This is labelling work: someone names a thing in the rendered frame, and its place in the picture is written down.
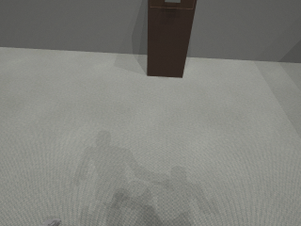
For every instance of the cabinet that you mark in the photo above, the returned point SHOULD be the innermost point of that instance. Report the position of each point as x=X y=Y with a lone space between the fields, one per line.
x=169 y=31

